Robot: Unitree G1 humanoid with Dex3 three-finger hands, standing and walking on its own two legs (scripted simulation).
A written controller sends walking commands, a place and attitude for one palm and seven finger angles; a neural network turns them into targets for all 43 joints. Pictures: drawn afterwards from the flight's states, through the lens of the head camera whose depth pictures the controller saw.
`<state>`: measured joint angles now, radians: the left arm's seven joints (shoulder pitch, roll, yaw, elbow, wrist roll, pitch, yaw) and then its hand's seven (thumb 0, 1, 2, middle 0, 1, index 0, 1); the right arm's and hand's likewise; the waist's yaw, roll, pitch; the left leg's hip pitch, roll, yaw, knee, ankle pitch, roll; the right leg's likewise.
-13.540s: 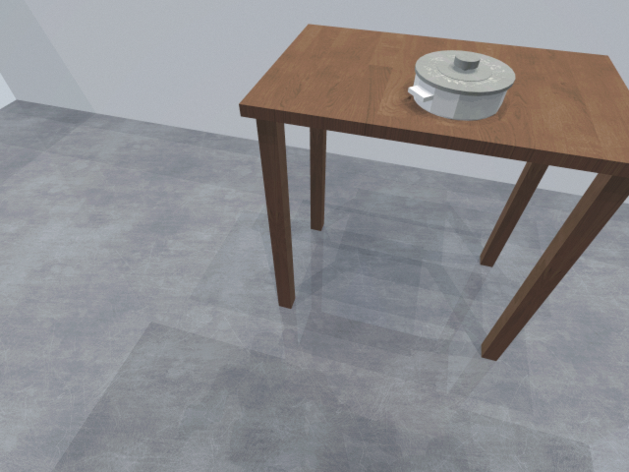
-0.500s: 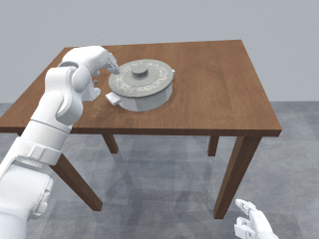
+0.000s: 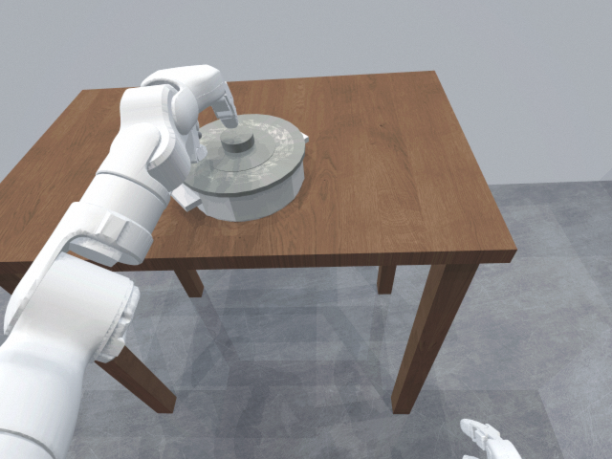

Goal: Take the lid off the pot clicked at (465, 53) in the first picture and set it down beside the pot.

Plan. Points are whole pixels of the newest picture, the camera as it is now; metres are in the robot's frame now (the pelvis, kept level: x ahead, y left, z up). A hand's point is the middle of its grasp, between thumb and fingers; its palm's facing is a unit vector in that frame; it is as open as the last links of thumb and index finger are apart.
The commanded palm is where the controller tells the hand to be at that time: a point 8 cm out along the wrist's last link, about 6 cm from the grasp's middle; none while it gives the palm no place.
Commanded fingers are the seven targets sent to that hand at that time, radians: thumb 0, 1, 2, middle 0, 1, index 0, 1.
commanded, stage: move the open hand above the knob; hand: left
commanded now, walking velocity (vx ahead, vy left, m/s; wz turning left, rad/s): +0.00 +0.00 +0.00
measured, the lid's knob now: (237, 139) +0.54 +0.11 +0.15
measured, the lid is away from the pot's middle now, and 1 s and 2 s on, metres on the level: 0.00 0.00 0.00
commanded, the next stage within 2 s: lower the open fingers around the knob in 1.18 s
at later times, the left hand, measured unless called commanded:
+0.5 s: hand (230, 96) +0.51 +0.10 +0.24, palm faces -0.24 -0.06 -0.97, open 9.9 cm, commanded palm +0.49 +0.11 +0.29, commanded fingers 0.00 -0.40 1.74 -0.89 -0.08 -0.89 -0.08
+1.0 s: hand (219, 106) +0.49 +0.11 +0.24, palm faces -0.26 -0.06 -0.96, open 9.9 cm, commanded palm +0.50 +0.12 +0.29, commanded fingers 0.00 -0.40 1.74 -0.89 -0.08 -0.89 -0.08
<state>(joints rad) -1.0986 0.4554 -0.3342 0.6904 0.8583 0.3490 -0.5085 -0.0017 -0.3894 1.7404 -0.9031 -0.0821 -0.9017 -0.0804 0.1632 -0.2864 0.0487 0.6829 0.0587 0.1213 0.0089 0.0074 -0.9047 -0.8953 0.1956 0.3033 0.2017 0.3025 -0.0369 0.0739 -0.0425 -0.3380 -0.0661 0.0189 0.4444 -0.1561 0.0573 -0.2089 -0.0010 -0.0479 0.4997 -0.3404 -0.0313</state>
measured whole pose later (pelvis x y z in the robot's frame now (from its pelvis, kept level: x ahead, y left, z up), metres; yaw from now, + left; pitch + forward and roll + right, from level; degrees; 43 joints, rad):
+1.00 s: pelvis +0.01 +0.00 +0.00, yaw -2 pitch +6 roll +1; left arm -1.34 0.42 -0.31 1.07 0.90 0.30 -0.46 0.00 -0.39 1.74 -0.90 -0.08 -0.90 -0.08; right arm 0.22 -0.28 0.03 0.72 0.06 0.10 -0.02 0.00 -0.90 -0.90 0.20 0.30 0.20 0.30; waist -0.10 0.04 -0.07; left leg -0.38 -0.05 0.04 0.43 -0.16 0.06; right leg -0.25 0.01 -0.02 0.48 -0.33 -0.03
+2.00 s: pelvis +0.01 +0.00 +0.00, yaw -1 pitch +8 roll +1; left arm -1.35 0.36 -0.34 1.20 0.90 0.36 -0.46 0.00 -0.39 1.74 -0.87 -0.07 -0.89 -0.07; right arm 0.29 -0.28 0.02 0.74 0.04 0.10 -0.02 0.00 -0.90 -0.89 0.20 0.30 0.20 0.30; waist -0.12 0.04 -0.09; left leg -0.42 -0.05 0.04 0.45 -0.17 0.06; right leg -0.29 0.01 -0.02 0.49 -0.34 -0.03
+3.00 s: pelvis +0.02 +0.00 +0.00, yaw -2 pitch +9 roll +0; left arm -1.32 0.40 -0.30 1.20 0.90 0.31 -0.45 0.01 0.12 0.90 -0.58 -1.02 -0.54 -1.00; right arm 0.30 -0.28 0.01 0.74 0.05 0.12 -0.02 0.00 -0.90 -0.89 0.20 0.30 0.20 0.30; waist -0.13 0.04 -0.10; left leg -0.44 -0.05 0.05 0.48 -0.20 0.06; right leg -0.30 0.02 -0.01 0.49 -0.34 -0.03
